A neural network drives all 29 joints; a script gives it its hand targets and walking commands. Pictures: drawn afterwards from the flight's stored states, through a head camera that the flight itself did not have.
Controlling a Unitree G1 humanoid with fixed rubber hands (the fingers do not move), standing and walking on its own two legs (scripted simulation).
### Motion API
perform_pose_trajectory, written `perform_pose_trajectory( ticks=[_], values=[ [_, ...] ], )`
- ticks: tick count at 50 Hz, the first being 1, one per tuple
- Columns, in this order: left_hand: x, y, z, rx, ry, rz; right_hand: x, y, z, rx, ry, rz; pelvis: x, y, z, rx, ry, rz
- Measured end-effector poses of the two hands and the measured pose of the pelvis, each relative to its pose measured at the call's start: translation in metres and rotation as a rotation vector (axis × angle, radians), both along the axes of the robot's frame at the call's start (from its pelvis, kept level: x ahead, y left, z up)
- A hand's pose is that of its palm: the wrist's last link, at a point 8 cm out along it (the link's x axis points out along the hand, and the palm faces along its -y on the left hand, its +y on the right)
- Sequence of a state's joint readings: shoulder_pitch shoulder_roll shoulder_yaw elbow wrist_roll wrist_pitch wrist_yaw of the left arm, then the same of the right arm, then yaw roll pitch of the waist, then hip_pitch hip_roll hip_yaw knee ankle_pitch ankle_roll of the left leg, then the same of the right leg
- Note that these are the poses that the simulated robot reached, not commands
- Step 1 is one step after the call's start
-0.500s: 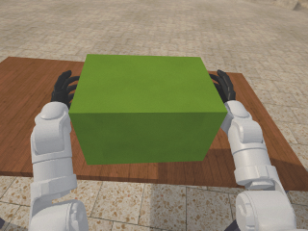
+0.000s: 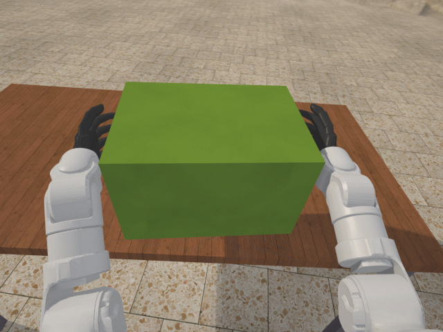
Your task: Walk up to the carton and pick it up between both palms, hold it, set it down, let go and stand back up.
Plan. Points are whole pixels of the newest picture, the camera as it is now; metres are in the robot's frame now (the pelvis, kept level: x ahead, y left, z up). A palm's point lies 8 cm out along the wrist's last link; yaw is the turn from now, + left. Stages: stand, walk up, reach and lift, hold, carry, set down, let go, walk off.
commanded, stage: hold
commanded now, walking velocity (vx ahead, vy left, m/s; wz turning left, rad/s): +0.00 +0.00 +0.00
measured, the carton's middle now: (209, 158) +0.39 +0.01 +0.15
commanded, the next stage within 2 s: set down in 1.06 s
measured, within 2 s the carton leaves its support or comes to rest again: neither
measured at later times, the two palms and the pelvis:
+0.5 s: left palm (86, 155) +0.35 +0.21 +0.19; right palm (320, 149) +0.36 -0.19 +0.20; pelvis +0.00 +0.00 +0.00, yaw +0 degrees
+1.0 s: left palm (84, 149) +0.35 +0.21 +0.20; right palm (323, 141) +0.37 -0.19 +0.21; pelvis +0.01 +0.00 +0.00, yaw +1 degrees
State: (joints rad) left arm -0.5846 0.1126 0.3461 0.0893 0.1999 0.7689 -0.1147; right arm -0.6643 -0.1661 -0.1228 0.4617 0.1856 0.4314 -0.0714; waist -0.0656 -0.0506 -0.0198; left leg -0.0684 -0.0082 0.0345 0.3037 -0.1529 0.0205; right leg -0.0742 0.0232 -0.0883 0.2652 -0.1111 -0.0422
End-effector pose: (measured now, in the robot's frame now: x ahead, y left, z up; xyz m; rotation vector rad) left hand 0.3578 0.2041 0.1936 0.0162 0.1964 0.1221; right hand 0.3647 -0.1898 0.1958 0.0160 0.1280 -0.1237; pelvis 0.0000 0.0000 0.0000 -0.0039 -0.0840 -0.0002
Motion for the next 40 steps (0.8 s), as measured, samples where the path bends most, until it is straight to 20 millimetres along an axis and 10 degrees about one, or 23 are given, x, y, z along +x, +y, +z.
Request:
perform_pose_trajectory(
  ticks=[40],
  values=[
    [0.0037,0.0019,-0.0008,-0.018,0.007,0.012,0.0063,0.0020,0.0027,-0.015,0.004,0.009,0.0009,0.0003,0.0002,0.001,0.007,0.000]
  ],
)
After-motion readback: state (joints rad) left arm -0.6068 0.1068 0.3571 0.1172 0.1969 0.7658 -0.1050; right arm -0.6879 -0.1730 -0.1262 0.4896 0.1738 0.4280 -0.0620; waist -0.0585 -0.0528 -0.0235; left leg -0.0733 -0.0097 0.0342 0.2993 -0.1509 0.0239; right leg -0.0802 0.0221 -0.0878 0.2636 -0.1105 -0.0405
